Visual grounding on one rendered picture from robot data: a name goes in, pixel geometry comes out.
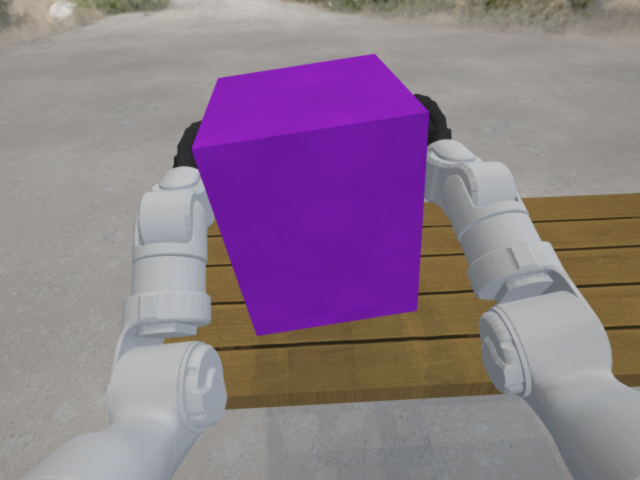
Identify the right robot forearm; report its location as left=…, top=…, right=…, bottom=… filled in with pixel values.
left=424, top=139, right=612, bottom=370

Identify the right robot hand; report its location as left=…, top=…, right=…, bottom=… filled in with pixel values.
left=414, top=94, right=452, bottom=146

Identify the left robot forearm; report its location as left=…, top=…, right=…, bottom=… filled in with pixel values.
left=106, top=166, right=215, bottom=419

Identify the left robot hand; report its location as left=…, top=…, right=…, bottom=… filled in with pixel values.
left=173, top=120, right=202, bottom=169

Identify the table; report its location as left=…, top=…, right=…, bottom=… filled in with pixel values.
left=163, top=193, right=640, bottom=410

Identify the carton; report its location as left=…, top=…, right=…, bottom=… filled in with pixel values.
left=191, top=54, right=429, bottom=336

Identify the right robot upper arm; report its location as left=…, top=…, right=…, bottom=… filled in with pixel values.
left=479, top=291, right=640, bottom=480

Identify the left robot upper arm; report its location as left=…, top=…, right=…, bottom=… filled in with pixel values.
left=20, top=341, right=227, bottom=480

